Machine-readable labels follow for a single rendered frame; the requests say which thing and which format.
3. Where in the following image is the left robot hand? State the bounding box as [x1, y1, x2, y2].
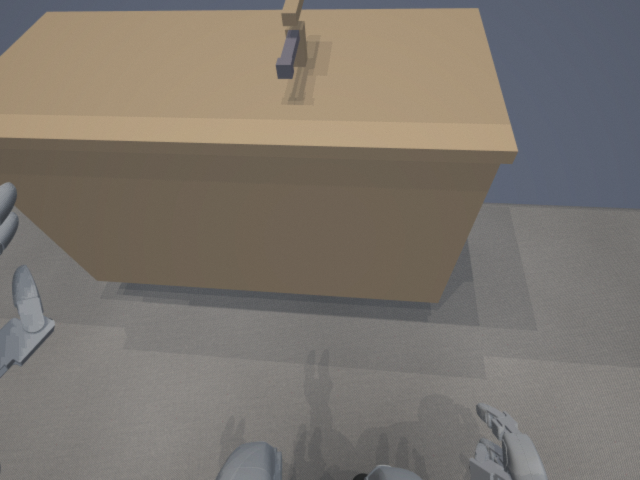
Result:
[0, 182, 55, 378]

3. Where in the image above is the counter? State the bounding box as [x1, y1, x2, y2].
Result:
[0, 0, 518, 303]

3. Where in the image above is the left robot thigh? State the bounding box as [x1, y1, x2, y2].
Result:
[215, 442, 282, 480]

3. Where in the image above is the right robot shin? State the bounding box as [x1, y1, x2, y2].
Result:
[366, 465, 391, 477]

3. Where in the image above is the right robot hand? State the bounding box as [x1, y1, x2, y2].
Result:
[469, 403, 548, 480]

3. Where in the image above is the tap lever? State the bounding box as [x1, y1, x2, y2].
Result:
[276, 30, 300, 79]

